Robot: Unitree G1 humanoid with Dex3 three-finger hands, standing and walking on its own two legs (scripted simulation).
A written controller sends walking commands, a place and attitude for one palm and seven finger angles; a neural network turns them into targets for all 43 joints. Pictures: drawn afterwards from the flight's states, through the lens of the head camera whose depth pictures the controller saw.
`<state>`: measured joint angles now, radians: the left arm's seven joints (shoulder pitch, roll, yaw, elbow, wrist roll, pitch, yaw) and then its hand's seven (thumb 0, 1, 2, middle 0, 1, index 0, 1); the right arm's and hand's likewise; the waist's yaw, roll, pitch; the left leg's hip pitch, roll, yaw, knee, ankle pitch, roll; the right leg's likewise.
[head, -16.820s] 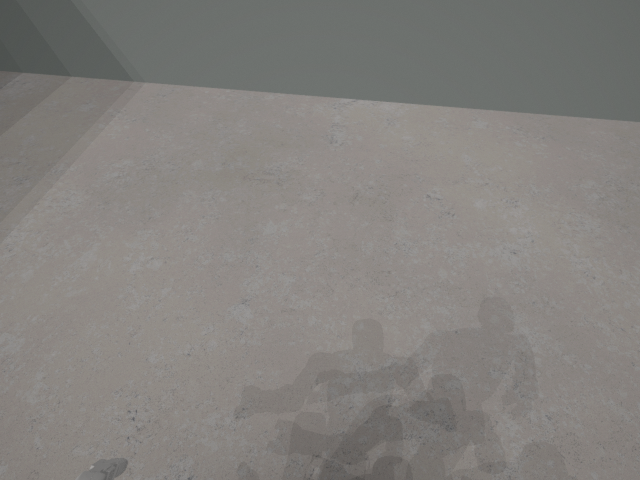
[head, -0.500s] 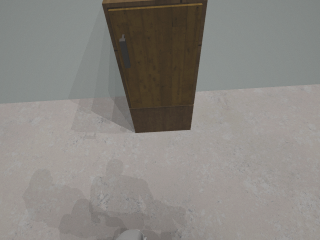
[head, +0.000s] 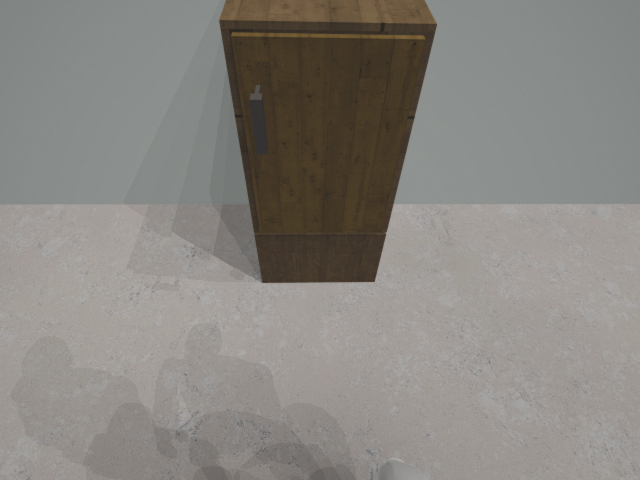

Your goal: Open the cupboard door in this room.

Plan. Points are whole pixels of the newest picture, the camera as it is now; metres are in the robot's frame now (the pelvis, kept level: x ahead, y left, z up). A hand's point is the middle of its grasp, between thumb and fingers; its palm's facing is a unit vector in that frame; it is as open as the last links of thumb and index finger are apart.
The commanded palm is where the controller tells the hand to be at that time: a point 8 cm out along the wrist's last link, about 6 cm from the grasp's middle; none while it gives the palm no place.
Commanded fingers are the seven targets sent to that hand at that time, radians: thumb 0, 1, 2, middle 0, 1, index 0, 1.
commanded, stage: take the last steps up to it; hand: left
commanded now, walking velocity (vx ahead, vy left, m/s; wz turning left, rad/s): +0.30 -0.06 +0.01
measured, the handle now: (259, 119) +0.83 +0.17 -0.03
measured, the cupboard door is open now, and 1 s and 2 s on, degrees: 0 0 0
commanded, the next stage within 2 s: come to a stop and stand still in 0.68 s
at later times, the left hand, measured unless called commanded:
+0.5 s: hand out of the picture +0.11 +0.14 -0.18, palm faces +0.11 -0.98 -0.15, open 7.3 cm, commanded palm none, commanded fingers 0.00 0.90 0.90 -0.20 -0.30 -0.20 -0.30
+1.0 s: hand (249, 333) +0.38 +0.14 -0.17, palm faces -0.01 -0.97 -0.23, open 7.4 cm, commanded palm none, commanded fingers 0.00 0.90 0.90 -0.20 -0.30 -0.20 -0.30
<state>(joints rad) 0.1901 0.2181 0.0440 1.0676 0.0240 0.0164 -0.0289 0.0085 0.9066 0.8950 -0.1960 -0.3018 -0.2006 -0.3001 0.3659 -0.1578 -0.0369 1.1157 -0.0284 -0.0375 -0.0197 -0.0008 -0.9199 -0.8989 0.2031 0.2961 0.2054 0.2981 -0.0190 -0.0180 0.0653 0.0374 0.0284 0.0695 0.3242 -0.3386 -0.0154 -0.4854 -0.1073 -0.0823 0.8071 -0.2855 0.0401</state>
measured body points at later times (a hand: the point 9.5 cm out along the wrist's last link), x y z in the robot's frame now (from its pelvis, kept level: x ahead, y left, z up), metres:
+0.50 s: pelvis +0.15 -0.03 +0.00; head +0.16 -0.01 +0.45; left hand +0.11 +0.19 -0.17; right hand +0.25 -0.26 -0.14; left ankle +0.22 +0.09 -0.72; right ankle +0.11 -0.14 -0.74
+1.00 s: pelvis +0.30 -0.04 -0.01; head +0.33 -0.06 +0.44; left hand +0.38 +0.19 -0.15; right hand +0.25 -0.25 -0.18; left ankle +0.23 +0.08 -0.73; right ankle +0.35 -0.16 -0.74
